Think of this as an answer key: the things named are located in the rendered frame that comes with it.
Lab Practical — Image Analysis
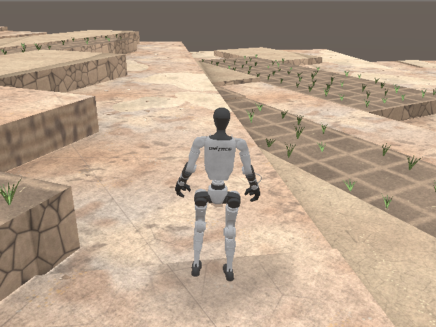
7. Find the robot left shin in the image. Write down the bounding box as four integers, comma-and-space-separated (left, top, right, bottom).
193, 221, 204, 267

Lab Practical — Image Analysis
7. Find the right robot upper arm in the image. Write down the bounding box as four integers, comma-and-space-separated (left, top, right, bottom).
235, 138, 253, 175

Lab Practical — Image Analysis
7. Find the left robot hand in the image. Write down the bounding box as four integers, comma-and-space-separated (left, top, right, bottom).
175, 181, 191, 198

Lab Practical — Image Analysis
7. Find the left robot forearm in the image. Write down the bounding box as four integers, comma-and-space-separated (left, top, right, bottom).
178, 162, 192, 186

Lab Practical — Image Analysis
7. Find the right robot hand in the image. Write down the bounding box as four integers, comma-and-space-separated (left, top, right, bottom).
245, 187, 260, 202

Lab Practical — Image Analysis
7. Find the robot shin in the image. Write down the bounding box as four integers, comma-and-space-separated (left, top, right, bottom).
193, 221, 204, 267
225, 227, 236, 272

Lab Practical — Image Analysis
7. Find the robot right shin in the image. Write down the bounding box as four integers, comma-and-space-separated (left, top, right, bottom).
225, 227, 236, 272

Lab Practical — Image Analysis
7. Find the right robot forearm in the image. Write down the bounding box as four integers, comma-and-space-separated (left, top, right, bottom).
245, 165, 259, 190

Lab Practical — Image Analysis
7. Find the left robot upper arm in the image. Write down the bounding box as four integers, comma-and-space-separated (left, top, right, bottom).
185, 136, 206, 173

